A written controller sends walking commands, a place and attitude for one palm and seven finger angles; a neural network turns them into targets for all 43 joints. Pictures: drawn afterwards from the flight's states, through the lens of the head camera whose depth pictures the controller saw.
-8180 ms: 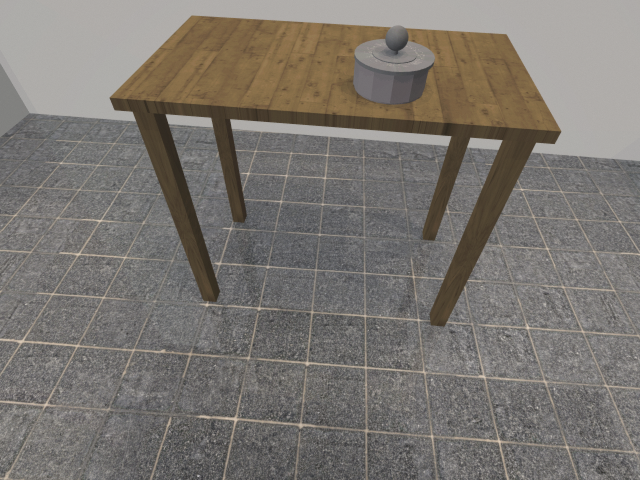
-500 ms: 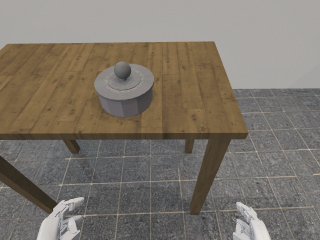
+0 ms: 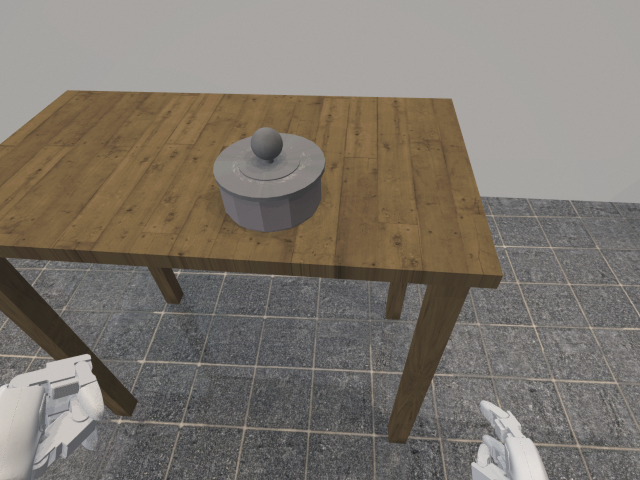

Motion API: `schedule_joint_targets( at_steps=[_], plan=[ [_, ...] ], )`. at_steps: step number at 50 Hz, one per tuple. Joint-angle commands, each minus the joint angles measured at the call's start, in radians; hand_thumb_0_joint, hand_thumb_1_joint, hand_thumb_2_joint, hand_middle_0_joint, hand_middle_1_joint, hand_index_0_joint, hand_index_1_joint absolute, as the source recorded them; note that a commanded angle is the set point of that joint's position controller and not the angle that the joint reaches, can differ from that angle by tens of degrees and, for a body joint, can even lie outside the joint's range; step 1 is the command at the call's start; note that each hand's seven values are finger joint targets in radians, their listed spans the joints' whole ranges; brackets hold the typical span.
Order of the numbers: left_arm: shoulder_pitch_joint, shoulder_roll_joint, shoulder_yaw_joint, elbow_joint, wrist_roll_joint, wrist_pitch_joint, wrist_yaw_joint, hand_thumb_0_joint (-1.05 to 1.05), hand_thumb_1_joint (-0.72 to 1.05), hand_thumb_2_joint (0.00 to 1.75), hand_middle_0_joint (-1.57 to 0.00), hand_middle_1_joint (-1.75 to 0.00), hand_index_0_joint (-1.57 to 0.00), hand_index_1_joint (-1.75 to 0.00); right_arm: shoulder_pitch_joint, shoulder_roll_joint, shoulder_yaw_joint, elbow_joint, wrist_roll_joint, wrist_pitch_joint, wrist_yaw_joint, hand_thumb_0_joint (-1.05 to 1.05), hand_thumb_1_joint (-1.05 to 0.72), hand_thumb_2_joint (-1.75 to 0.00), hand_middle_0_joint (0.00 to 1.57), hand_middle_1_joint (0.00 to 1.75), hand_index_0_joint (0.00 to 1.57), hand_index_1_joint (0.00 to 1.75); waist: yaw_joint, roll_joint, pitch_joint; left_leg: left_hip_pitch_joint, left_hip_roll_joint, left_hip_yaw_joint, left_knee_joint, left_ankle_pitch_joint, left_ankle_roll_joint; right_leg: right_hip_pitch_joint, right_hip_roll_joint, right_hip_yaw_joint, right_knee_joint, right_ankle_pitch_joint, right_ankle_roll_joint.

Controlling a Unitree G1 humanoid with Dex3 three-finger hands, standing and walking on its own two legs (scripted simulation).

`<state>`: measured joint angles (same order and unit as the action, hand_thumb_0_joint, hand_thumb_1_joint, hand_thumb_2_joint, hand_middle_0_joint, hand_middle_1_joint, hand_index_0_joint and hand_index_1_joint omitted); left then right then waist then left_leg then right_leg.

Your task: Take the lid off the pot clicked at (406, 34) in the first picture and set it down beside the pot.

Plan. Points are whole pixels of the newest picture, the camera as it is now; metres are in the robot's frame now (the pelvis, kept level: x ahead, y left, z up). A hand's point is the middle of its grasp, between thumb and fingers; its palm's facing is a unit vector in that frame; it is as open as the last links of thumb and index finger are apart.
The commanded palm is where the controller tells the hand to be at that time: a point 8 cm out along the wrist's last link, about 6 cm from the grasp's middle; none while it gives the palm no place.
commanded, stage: raise the hand higher, near the body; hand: left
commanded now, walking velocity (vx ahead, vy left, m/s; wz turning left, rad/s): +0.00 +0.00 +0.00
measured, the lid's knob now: (266, 143) +0.53 +0.15 +0.16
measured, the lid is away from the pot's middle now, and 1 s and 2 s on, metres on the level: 0.00 0.00 0.00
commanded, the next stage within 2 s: reach forward and open the fingers in 0.72 s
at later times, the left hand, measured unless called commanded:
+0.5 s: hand (65, 375) +0.16 +0.25 +0.16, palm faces +0.35 -0.84 -0.42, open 3.1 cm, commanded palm +0.10 +0.28 +0.18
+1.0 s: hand (30, 352) +0.16 +0.27 +0.19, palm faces +0.36 -0.33 -0.87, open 3.0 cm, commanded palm +0.13 +0.28 +0.23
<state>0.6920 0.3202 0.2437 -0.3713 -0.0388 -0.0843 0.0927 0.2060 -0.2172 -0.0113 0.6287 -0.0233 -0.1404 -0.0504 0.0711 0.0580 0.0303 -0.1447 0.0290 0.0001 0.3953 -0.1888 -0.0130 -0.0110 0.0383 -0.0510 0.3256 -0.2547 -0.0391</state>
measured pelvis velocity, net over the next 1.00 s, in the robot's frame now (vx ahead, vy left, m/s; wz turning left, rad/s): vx -0.04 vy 0.03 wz -0.01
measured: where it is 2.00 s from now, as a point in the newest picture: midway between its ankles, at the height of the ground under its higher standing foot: outside the picture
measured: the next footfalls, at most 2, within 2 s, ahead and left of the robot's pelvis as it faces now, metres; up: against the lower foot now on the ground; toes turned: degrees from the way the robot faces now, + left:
none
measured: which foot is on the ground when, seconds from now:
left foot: down 0.00-1.00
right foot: down 0.00-1.00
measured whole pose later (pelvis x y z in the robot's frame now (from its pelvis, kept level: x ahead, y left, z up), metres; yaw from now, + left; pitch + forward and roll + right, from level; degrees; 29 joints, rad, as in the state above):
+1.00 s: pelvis -0.04 +0.03 -0.01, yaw -1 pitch -4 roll +0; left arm 0.42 0.56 0.25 -0.61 0.47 0.06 0.10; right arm 0.17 -0.27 0.02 0.59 -0.01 -0.04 0.03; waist 0.10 0.10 0.03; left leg -0.22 0.00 0.03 0.46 -0.16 0.02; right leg -0.13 0.00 -0.03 0.46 -0.26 -0.01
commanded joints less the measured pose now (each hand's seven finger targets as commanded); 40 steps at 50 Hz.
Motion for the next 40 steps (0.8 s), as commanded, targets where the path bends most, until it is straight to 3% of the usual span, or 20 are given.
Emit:
schedule_joint_targets(
  at_steps=[1,4,6,7,9,11,12,13,16,18,21,23,26,28,32,36,38,40],
  plan=[
    [0.052,0.142,0.136,-0.182,-0.002,-0.070,0.007,0.00,0.90,0.90,-1.30,-1.50,-1.30,-1.50,-0.154,-0.112,-0.050,-0.159,0.002,-0.074,-0.001,0.00,-0.90,-0.90,0.20,0.30,0.20,0.30,0.005,-0.051,-0.038,0.142,-0.040,0.049,-0.013,0.198,0.047,-0.145,-0.018,0.011,-0.085,0.256,0.049],
    [-0.006,0.142,0.123,-0.263,-0.001,-0.092,0.007,0.00,0.90,0.90,-1.30,-1.50,-1.30,-1.50,-0.150,-0.109,-0.048,-0.165,0.002,-0.087,-0.005,0.00,-0.90,-0.90,0.20,0.30,0.20,0.30,-0.001,-0.050,-0.047,0.144,-0.037,0.051,-0.015,0.199,0.050,-0.140,-0.018,0.010,-0.079,0.249,0.050],
    [-0.012,0.194,0.184,-0.253,-0.001,-0.093,0.017,0.00,0.90,0.90,-1.30,-1.50,-1.30,-1.50,-0.157,-0.115,-0.050,-0.157,0.002,-0.089,-0.005,0.00,-0.90,-0.90,0.20,0.30,0.20,0.30,0.006,-0.048,-0.043,0.151,-0.040,0.052,-0.015,0.193,0.046,-0.147,-0.013,0.016,-0.095,0.237,0.048],
    [-0.019,0.146,0.138,-0.290,-0.003,-0.102,0.011,0.00,0.90,0.90,-1.30,-1.50,-1.30,-1.50,-0.151,-0.107,-0.045,-0.162,0.004,-0.095,-0.005,0.00,-0.90,-0.90,0.20,0.30,0.20,0.30,0.002,-0.027,-0.041,0.145,-0.037,0.047,-0.021,0.197,0.046,-0.135,-0.016,0.010,-0.081,0.236,0.045],
    [0.010,0.137,0.134,-0.275,-0.003,-0.104,0.012,0.00,0.90,0.90,-1.30,-1.50,-1.30,-1.50,-0.147,-0.107,-0.049,-0.156,0.003,-0.100,-0.004,0.00,-0.90,-0.90,0.20,0.30,0.20,0.30,0.005,-0.053,-0.050,0.146,-0.035,0.046,-0.024,0.211,0.047,-0.126,-0.012,0.003,-0.073,0.253,0.045],
    [0.009,0.167,0.159,-0.306,-0.004,-0.106,0.013,0.00,0.90,0.90,-1.30,-1.50,-1.30,-1.50,-0.155,-0.113,-0.047,-0.162,0.004,-0.102,0.003,0.00,-0.90,-0.90,0.20,0.30,0.20,0.30,0.010,-0.011,-0.063,0.157,-0.037,0.051,-0.022,0.215,0.041,-0.126,-0.006,0.007,-0.078,0.254,0.045],
    [-0.012,0.140,0.131,-0.332,-0.003,-0.112,0.011,0.00,0.90,0.90,-1.30,-1.50,-1.30,-1.50,-0.147,-0.107,-0.044,-0.164,0.003,-0.106,0.004,0.00,-0.90,-0.90,0.20,0.30,0.20,0.30,0.004,-0.006,-0.060,0.149,-0.036,0.047,-0.026,0.218,0.043,-0.120,-0.009,0.004,-0.070,0.255,0.042],
    [-0.029,0.149,0.140,-0.328,-0.004,-0.115,0.013,0.00,0.90,0.90,-1.30,-1.50,-1.30,-1.50,-0.151,-0.109,-0.043,-0.158,0.003,-0.107,0.005,0.00,-0.90,-0.90,0.20,0.30,0.20,0.30,0.003,-0.008,-0.035,0.142,-0.034,0.044,-0.028,0.207,0.040,-0.133,-0.006,0.004,-0.077,0.238,0.041],
    [-0.028,0.175,0.169,-0.352,-0.004,-0.119,0.018,0.00,0.90,0.90,-1.30,-1.50,-1.30,-1.50,-0.149,-0.112,-0.044,-0.164,0.003,-0.110,0.009,0.00,-0.90,-0.90,0.20,0.30,0.20,0.30,0.008,-0.020,-0.067,0.159,-0.030,0.045,-0.027,0.221,0.036,-0.120,0.000,0.001,-0.072,0.250,0.041],
    [-0.042,0.134,0.127,-0.376,-0.005,-0.128,0.014,0.00,0.90,0.90,-1.30,-1.50,-1.30,-1.50,-0.144,-0.109,-0.039,-0.163,0.003,-0.115,0.012,0.00,-0.90,-0.90,0.20,0.30,0.20,0.30,0.001,0.000,-0.057,0.151,-0.027,0.038,-0.032,0.222,0.036,-0.121,-0.001,-0.002,-0.064,0.237,0.038],
    [-0.052,0.175,0.173,-0.378,-0.010,-0.125,0.017,0.00,0.90,0.90,-1.30,-1.50,-1.30,-1.50,-0.145,-0.115,-0.040,-0.165,0.006,-0.109,0.018,0.00,-0.90,-0.90,0.20,0.30,0.20,0.30,0.008,0.004,-0.053,0.149,-0.024,0.038,-0.038,0.211,0.030,-0.116,0.004,0.002,-0.070,0.232,0.036],
    [-0.106,0.144,0.137,-0.409,-0.010,-0.139,0.016,0.00,0.90,0.90,-1.30,-1.50,-1.30,-1.50,-0.143,-0.108,-0.032,-0.162,0.003,-0.117,0.018,0.00,-0.90,-0.90,0.20,0.30,0.20,0.30,-0.001,0.013,-0.043,0.145,-0.023,0.030,-0.039,0.204,0.030,-0.124,0.003,-0.001,-0.070,0.214,0.034],
    [-0.118,0.175,0.173,-0.399,-0.012,-0.138,0.020,0.00,0.90,0.90,-1.30,-1.50,-1.30,-1.50,-0.144,-0.113,-0.032,-0.162,0.006,-0.117,0.023,0.00,-0.90,-0.90,0.20,0.30,0.20,0.30,0.006,0.013,-0.036,0.144,-0.019,0.028,-0.051,0.162,0.025,-0.129,0.008,0.002,-0.080,0.172,0.031],
    [-0.152,0.155,0.162,-0.381,-0.017,-0.144,0.019,0.00,0.90,0.90,-1.30,-1.50,-1.30,-1.50,-0.147,-0.106,-0.030,-0.153,0.004,-0.116,0.019,0.00,-0.90,-0.90,0.20,0.30,0.20,0.30,0.000,-0.008,-0.018,0.140,-0.019,0.030,-0.056,0.138,0.028,-0.140,0.004,0.004,-0.090,0.150,0.032],
    [-0.232,0.164,0.169,-0.414,-0.019,-0.157,0.020,0.00,0.90,0.90,-1.30,-1.50,-1.30,-1.50,-0.150,-0.108,-0.023,-0.148,0.002,-0.123,0.021,0.00,-0.90,-0.90,0.20,0.30,0.20,0.30,0.000,0.030,-0.032,0.145,-0.019,0.021,-0.067,0.109,0.024,-0.132,0.005,0.008,-0.097,0.115,0.027],
    [-0.234,0.191,0.212,-0.372,-0.026,-0.159,0.023,0.00,0.90,0.90,-1.30,-1.50,-1.30,-1.50,-0.156,-0.108,-0.027,-0.140,0.006,-0.124,0.023,0.00,-0.90,-0.90,0.20,0.30,0.20,0.30,0.008,-0.002,-0.016,0.142,-0.016,0.026,-0.076,0.078,0.022,-0.133,0.007,0.011,-0.111,0.086,0.027],
    [-0.287,0.174,0.193,-0.406,-0.028,-0.173,0.021,0.00,0.90,0.90,-1.30,-1.50,-1.30,-1.50,-0.160,-0.105,-0.023,-0.134,0.005,-0.129,0.022,0.00,-0.90,-0.90,0.20,0.30,0.20,0.30,0.001,0.031,-0.016,0.144,-0.018,0.022,-0.077,0.065,0.022,-0.135,0.003,0.015,-0.116,0.070,0.025],
    [-0.299,0.191,0.212,-0.398,-0.028,-0.179,0.026,0.00,0.90,0.90,-1.30,-1.50,-1.30,-1.50,-0.157,-0.109,-0.026,-0.127,0.002,-0.135,0.022,0.00,-0.90,-0.90,0.20,0.30,0.20,0.30,0.005,0.020,-0.025,0.146,-0.018,0.021,-0.080,0.057,0.022,-0.133,0.004,0.013,-0.117,0.065,0.025]
  ],
)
